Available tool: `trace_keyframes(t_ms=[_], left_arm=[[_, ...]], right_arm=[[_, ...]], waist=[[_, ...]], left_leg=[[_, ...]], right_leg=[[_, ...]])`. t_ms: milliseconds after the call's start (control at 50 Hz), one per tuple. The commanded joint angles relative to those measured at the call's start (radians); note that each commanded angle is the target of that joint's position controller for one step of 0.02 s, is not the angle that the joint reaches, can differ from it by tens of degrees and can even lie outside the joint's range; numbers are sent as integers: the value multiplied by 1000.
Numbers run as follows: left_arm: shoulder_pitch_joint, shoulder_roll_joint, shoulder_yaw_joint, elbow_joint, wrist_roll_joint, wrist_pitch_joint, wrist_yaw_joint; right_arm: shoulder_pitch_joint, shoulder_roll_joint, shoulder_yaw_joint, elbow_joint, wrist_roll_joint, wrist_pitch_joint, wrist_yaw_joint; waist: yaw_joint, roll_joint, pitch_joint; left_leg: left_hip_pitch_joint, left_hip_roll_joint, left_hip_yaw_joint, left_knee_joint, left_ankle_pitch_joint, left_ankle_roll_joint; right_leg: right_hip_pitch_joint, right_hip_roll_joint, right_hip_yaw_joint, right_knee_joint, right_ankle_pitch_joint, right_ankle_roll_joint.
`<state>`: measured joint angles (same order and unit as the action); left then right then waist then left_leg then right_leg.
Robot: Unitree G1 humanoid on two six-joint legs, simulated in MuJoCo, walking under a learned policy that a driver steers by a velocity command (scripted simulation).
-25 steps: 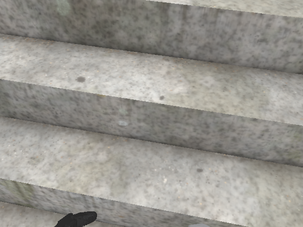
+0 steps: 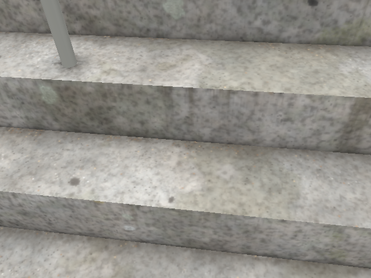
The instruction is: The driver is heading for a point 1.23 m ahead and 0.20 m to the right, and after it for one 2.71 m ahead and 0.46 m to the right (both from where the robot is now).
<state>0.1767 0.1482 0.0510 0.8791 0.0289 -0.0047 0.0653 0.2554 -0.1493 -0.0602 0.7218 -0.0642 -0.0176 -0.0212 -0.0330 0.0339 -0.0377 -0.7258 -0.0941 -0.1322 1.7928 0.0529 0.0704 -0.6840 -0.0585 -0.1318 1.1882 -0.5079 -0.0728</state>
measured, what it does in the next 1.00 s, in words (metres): climbs: left foot, then right foot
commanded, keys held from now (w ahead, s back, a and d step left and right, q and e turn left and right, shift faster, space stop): no key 0.50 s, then w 0.24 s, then no key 0.26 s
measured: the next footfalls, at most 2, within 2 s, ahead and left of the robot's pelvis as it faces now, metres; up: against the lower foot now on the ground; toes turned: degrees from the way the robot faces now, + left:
left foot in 0.30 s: +0.02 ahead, +0.19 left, -0.01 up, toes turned +7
right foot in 0.56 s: +0.14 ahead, +0.05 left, +0.00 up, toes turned -2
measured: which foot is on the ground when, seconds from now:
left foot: up 0.00-0.28, down 0.30-0.54, up 0.56-0.96, down 0.98-1.00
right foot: down 0.00-0.40, up 0.42-0.54, down 0.56-0.98, up 1.00-1.00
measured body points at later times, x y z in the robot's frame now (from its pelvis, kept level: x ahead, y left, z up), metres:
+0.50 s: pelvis +0.05 +0.08 +0.06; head +0.07 +0.10 +0.51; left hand +0.16 +0.33 -0.08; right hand +0.12 -0.14 -0.07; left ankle -0.02 +0.19 -0.65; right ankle +0.06 -0.02 -0.59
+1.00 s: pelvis +0.12 +0.18 +0.07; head +0.11 +0.20 +0.52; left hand +0.18 +0.40 -0.07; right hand +0.23 -0.03 -0.04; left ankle +0.18 +0.28 -0.65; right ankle +0.10 +0.05 -0.63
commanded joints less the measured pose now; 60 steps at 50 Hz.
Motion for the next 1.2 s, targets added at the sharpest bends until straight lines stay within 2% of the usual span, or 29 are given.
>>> trace_keyframes(t_ms=[20, 80, 280, 320, 340, 380, 420, 460, 480, 500, 520, 540, 560, 580, 600, 620, 640, 680, 740, 800, 860, 920, 960, 980, 1000, 1020, 1060, 1120, 1200], left_arm=[[-64, 33, 2, -2, -4, -55, -15], [-50, 72, 21, 17, -4, -79, 1], [-18, 113, 41, -15, 25, -39, 19], [-19, 152, 45, -34, 25, 4, 26], [1, 142, 36, -42, 40, 27, 31], [74, 86, 28, -37, 11, 39, 20], [62, 80, 46, -108, 15, 32, -22], [-88, 45, 8, -147, -6, 3, -40], [125, 52, 16, -150, 19, 0, -62], [301, 124, 32, -131, 28, 5, -54], [402, 95, 29, -80, -2, 10, -28], [463, 50, 21, -28, -17, 16, -4], [449, 44, 18, 18, 7, 25, -5], [384, 61, 13, -24, 50, 34, -18], [261, 85, 19, -68, 32, 32, -15], [171, 110, 28, -87, -3, 20, -23], [109, 65, 11, -85, -9, -4, -26], [105, 30, -1, -67, 8, -33, -20], [186, 104, 29, -31, 28, -59, -10], [194, 118, 44, -58, 0, -74, 15], [99, 64, 32, -68, 11, -60, 38], [135, 87, 41, -37, 11, -90, 24], [172, 60, 37, -24, -44, -95, -11], [192, 0, 25, -14, -63, -104, -38], [328, -93, -5, -26, -45, -78, -68], [409, -87, 1, -13, -49, -45, -67], [228, -14, 16, -27, -31, -20, -71], [122, -1, 6, -59, -12, 3, -57], [98, 10, -3, -53, -57, 10, -51]], right_arm=[[155, 38, 20, 21, 9, 19, -7], [73, 9, 10, 7, 8, 38, -16], [-62, 17, 24, -91, 10, 58, -6], [-8, 0, 34, -69, 37, 48, 24], [58, -12, 32, -26, 41, 24, 42], [158, -12, 24, 73, 42, -25, 36], [167, -99, 7, 108, 71, -45, -2], [110, -10, 35, 39, 12, -29, -60], [-155, -177, -1, -49, -20, -40, -83], [-315, -230, -22, -116, -17, -60, -80], [-309, -189, -16, -101, 42, -68, -61], [-278, -128, 0, -96, 72, -62, -41], [-228, 9, 33, -91, 74, -56, -12], [-240, 144, 68, -130, 49, -69, 17], [-85, 155, 76, -184, 28, -53, 38], [-16, 81, 66, -192, -2, -43, 54], [-15, 40, 61, -187, 6, -45, 61], [-34, 24, 61, -203, 17, -32, 47], [-171, 31, 62, -249, 17, -31, 28], [-195, 3, 48, -235, 34, -29, 13], [-89, 42, 56, -160, 64, -18, 12], [41, 15, 25, -74, 90, -3, -18], [221, -11, 18, 22, 67, -30, -29], [254, -24, 10, 75, 49, -56, -27], [183, -6, 50, 72, 50, -60, -5], [46, -7, 55, 28, 48, -56, -8], [-49, 15, 56, 17, 45, -44, -22], [24, -59, 33, 50, 51, -34, -55], [84, -59, 18, 37, 39, -21, -48]], waist=[[-54, -127, 70], [-25, -110, 47], [27, -149, 26], [10, -140, 30], [-7, -39, 28], [12, 99, -11], [45, 463, -74], [28, 141, -54], [241, 142, -58], [346, 47, -111], [351, 46, -143], [336, 28, -162], [269, -173, -113], [188, -116, -23], [23, -150, -15], [-37, -128, 103], [-55, -99, 194], [-52, -82, 168], [18, -41, 120], [45, -21, 111], [-8, -60, 21], [-31, -219, -37], [-61, -81, -55], [-50, -20, -96], [101, 207, -125], [150, 238, -160], [116, 28, -48], [90, 76, 62], [65, 80, 52]], left_leg=[[-184, -26, -17, 138, 9, -6], [-246, 21, -16, 104, 11, -23], [-192, 201, 14, -209, -175, -43], [84, 185, 207, -764, -475, -32], [140, 122, 266, -1024, -432, -42], [390, 180, 163, -1387, 166, -27], [801, 292, -61, -1237, 883, 25], [702, 250, -17, -1271, 769, -2], [727, 261, -3, -1174, 959, 31], [740, 270, 57, -1053, 975, 36], [729, 224, 156, -911, 843, 40], [541, 182, 176, -762, 437, 46], [143, 69, 167, -403, -393, 57], [-50, 28, 19, -43, -332, 52], [-116, 57, -39, -45, -195, 31], [-206, 82, 14, 14, -192, -11], [-276, 75, 24, 70, -248, -38], [-282, 123, 24, 51, -148, -58], [-344, 159, 57, 37, -92, -50], [-323, 222, 80, -182, -59, -54], [48, 201, 183, -521, -119, -27], [378, 176, 284, -909, -229, 37], [431, 96, 326, -1430, -78, 11], [646, 194, 151, -1408, 61, 2], [589, 399, -169, -1372, 462, 64], [496, 494, -362, -1527, 203, 155], [340, 395, -171, -1602, -437, 121], [329, 308, -67, -1583, -495, 53], [508, 307, -47, -1615, -387, -4]], right_leg=[[47, -162, 373, -459, -65, -126], [131, -209, 431, -495, -46, -131], [191, -279, 526, -492, -88, -128], [151, -159, 311, -517, -38, -64], [255, -57, 172, -381, 109, -34], [272, -1, 98, -42, 457, 56], [-139, 155, -5, 289, -142, 122], [-130, 116, 7, 146, -86, 97], [-30, 93, 41, -30, -101, 65], [135, 69, 13, -320, -75, 44], [293, 117, -122, -552, 74, 21], [539, 118, -123, -720, 306, -30], [710, 47, 110, -663, 320, -117], [555, 15, 329, -585, 189, -141], [398, -103, 655, -849, -226, -156], [267, -172, 730, -914, -435, -166], [183, -159, 651, -896, -420, -197], [132, -143, 549, -860, -326, -178], [215, -152, 538, -869, -271, -235], [274, -198, 538, -917, -199, -233], [182, -86, 274, -871, 85, -178], [256, -124, 210, -791, 551, -161], [490, -28, 116, -458, 856, -84], [264, 5, 135, -220, 386, -24], [197, 31, 170, -69, 124, 31], [226, -4, 199, 107, 161, 72], [221, -6, 188, 144, 205, 99], [193, 1, 197, 41, 257, 76], [235, 7, 181, -330, 156, 52]])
